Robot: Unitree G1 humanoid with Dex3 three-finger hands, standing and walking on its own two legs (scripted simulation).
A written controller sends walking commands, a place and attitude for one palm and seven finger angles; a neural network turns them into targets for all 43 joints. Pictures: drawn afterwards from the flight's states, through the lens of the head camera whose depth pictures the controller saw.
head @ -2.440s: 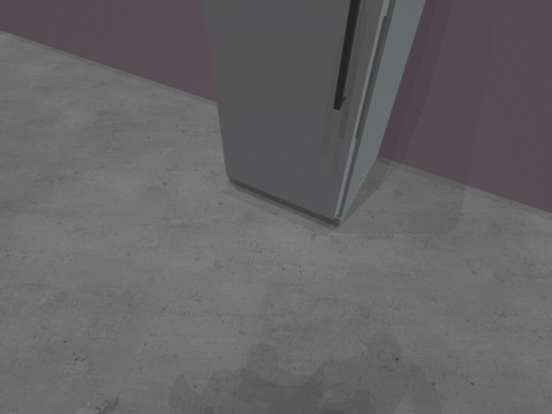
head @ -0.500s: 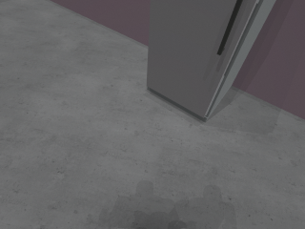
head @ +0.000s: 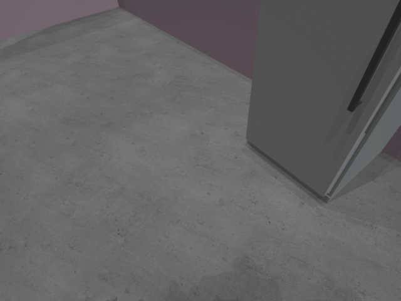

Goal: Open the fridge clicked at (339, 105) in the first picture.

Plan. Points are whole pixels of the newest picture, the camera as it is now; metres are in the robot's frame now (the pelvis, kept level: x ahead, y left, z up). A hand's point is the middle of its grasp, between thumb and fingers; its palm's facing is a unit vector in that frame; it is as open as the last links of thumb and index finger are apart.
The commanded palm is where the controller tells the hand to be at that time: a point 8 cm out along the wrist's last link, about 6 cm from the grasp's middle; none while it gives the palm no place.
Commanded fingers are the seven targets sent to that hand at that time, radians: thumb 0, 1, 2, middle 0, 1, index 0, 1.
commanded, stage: walk to a spot facing it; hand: right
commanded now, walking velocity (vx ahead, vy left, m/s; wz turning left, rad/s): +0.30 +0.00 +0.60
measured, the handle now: (378, 60) +0.76 -0.54 +0.08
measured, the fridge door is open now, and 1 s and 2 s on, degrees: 0 0 0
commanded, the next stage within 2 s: turn to face it in 1.26 s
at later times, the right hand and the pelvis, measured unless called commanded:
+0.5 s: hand (238, 218) +0.38 -0.09 -0.19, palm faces -0.35 +0.92 -0.16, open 7.4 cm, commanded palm none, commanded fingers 0.00 -0.90 -0.90 0.20 0.30 0.20 0.30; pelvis +0.20 +0.04 -0.02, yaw +18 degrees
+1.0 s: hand (244, 171) +0.54 -0.12 -0.17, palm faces -0.47 +0.86 -0.19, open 7.4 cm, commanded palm none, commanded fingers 0.00 -0.90 -0.90 0.20 0.30 0.20 0.30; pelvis +0.40 +0.04 +0.00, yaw +35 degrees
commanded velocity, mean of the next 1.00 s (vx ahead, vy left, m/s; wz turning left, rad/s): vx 0.24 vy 0.00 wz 0.57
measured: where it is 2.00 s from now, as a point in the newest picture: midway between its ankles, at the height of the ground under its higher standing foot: (180, 252)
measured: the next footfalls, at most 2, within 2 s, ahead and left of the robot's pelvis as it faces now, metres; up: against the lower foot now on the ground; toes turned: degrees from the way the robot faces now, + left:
left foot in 0.40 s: +0.28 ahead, +0.13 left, +0.00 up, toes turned +22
right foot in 0.80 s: +0.49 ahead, -0.04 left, +0.00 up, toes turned +21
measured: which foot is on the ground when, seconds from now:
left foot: up 0.00-0.38, down 0.40-0.82, up 0.84-1.00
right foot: down 0.00-0.40, up 0.42-0.78, down 0.80-1.00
